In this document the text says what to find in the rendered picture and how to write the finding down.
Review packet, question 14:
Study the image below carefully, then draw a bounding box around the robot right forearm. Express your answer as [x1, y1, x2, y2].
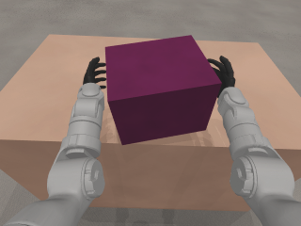
[217, 87, 294, 192]

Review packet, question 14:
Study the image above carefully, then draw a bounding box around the left robot upper arm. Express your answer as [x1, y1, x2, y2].
[3, 156, 105, 226]

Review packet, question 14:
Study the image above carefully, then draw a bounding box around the pedestal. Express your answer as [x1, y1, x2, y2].
[0, 34, 301, 212]

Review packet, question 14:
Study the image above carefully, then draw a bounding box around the right robot hand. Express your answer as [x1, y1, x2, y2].
[207, 56, 236, 98]

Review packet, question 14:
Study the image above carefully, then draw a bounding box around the right robot upper arm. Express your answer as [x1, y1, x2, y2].
[230, 154, 301, 226]

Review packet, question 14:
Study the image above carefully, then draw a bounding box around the left robot hand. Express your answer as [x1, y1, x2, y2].
[83, 56, 106, 89]

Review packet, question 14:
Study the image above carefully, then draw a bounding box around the robot left forearm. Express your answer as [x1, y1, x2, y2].
[47, 83, 105, 195]

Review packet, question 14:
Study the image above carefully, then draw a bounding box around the carton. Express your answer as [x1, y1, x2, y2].
[104, 35, 222, 145]

